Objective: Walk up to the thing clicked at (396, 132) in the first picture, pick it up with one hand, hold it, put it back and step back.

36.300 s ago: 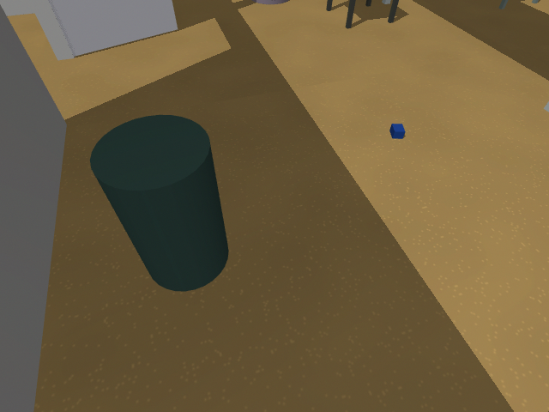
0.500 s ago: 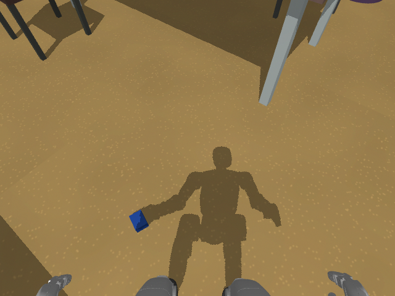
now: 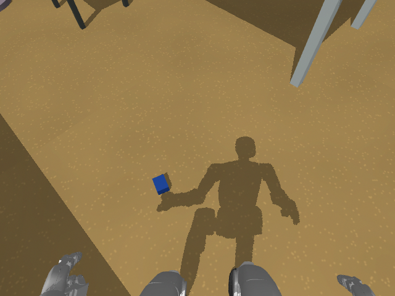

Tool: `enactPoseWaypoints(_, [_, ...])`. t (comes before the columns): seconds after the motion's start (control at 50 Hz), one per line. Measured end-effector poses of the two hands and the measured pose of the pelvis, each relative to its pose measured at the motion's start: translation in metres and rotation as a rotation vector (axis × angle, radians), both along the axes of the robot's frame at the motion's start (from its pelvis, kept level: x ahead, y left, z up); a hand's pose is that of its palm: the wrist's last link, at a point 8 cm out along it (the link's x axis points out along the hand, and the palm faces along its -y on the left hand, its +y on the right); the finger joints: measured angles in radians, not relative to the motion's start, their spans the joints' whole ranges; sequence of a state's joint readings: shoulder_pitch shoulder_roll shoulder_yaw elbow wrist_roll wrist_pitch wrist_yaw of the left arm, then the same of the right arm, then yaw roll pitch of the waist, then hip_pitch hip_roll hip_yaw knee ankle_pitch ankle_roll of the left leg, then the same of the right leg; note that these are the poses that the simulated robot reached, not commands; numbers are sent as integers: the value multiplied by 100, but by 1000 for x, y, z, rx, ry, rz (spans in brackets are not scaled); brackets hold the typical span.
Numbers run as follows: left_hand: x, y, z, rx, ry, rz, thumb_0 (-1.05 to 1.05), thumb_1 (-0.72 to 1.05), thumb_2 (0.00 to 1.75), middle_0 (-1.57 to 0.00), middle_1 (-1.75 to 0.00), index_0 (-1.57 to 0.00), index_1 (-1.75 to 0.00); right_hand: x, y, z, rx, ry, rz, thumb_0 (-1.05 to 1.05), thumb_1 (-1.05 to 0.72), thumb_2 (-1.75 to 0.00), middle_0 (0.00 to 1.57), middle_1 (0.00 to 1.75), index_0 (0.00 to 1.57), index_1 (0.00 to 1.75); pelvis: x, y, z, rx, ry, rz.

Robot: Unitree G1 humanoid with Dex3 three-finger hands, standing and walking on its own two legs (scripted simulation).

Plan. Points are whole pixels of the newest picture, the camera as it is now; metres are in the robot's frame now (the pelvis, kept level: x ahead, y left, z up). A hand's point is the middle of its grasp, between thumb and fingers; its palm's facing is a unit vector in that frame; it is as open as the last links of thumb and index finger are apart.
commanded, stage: step back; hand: left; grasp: from above
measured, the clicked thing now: (161, 184) +0.60 +0.23 -0.73
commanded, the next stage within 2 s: none
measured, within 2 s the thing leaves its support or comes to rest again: neither
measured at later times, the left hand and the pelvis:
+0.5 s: hand out of the picture -0.06 +0.30 -0.15, palm faces -0.16 -0.90 -0.41, open 7.3 cm; pelvis -0.16 +0.04 +0.00, yaw -9 degrees
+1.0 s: hand out of the picture -0.16 +0.33 -0.14, palm faces -0.10 -0.93 -0.34, open 7.3 cm; pelvis -0.32 +0.08 +0.01, yaw -5 degrees
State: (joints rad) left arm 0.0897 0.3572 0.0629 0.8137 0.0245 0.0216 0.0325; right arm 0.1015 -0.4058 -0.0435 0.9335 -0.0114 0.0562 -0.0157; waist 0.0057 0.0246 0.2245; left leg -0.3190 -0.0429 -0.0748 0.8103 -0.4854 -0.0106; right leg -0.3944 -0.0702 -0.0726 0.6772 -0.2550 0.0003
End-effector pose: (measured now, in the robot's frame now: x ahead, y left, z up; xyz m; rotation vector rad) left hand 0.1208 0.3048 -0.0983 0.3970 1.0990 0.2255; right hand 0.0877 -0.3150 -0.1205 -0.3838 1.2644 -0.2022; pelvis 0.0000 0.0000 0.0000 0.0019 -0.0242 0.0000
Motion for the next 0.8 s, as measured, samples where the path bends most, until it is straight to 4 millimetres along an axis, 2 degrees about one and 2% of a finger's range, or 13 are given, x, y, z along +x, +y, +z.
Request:
enactPoseWaypoints(0.04, [-8, 13, -10, -14, -8, -2, 1, 90, 89, -21, -30, -21, -30, -8, 9, 4, -16, -24, 5, 1, -91, -90, 20, 30, 20, 30, -13, 10, -5, 7, -16, 4])
enactPoseWaypoints(0.1, [-25, 26, -17, -30, 9, 5, 1, 91, 89, -21, -30, -21, -30, -25, 25, 16, -17, -55, 3, 1, -91, -89, 20, 30, 20, 30, -30, 21, -3, 8, -37, -27])
enactPoseWaypoints(0.18, [-48, 34, -9, -45, 29, 14, 1, 91, 89, -21, -30, -21, -30, -49, 37, 36, -24, -75, -14, 1, -90, -89, 20, 30, 20, 30, -47, 30, 11, -35, -20, -28])
enactPoseWaypoints(0.24, [-69, 41, -5, -46, 33, 5, 1, 91, 89, -21, -30, -21, -30, -62, 42, 43, -30, -100, -25, 1, -90, -89, 21, 30, 20, 30, -63, 35, 15, -36, -6, -55])
enactPoseWaypoints(0.34, [-111, 47, -7, -25, 89, -31, 1, 91, 89, -21, -30, -21, -30, -82, 47, 42, -20, -174, -50, 1, -90, -89, 20, 30, 20, 30, -96, 41, 12, -23, -13, -104])
enactPoseWaypoints(0.42, [-143, 44, -10, -8, 126, -74, 1, 91, 89, -21, -30, -21, -30, -112, 45, 30, 2, -214, -71, 1, -90, -89, 20, 30, 20, 30, -128, 41, 4, -9, -27, -147])
enactPoseWaypoints(0.52, [-187, 33, -4, 4, 127, -98, 1, 91, 89, -21, -30, -21, -30, -167, 36, 8, 39, -208, -129, 0, -90, -89, 20, 30, 20, 30, -170, 38, -3, -45, -58, -154])
enactPoseWaypoints(0.62, [-226, 33, 16, 16, 119, -90, 1, 91, 89, -21, -30, -21, -30, -233, 37, 11, 59, -123, -181, 1, -90, -89, 20, 30, 20, 30, -198, 37, 11, 37, -48, -177])
enactPoseWaypoints(0.72, [-229, 41, 25, 28, 53, -102, 1, 90, 89, -21, -30, -21, -30, -300, 38, 12, 20, -32, -192, 1, -90, -90, 20, 30, 20, 30, -228, 48, 13, 25, -11, -141])
enactPoseWaypoints(0.8, [-223, 51, 19, 19, -45, -120, 1, 90, 89, -21, -30, -21, -30, -343, 48, 10, -17, 47, -164, 1, -91, -90, 20, 30, 20, 30, -257, 60, 6, 2, -5, -86])
